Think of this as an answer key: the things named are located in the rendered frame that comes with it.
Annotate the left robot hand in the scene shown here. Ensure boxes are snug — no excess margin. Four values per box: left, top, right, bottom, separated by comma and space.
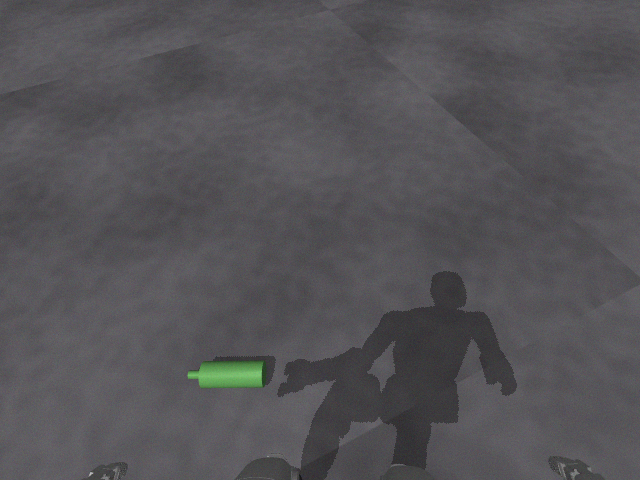
82, 462, 128, 480

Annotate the bottle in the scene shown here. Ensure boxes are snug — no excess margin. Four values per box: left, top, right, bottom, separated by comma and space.
188, 360, 266, 388

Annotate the right robot hand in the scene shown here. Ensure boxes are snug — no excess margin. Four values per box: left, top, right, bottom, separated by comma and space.
548, 456, 605, 480

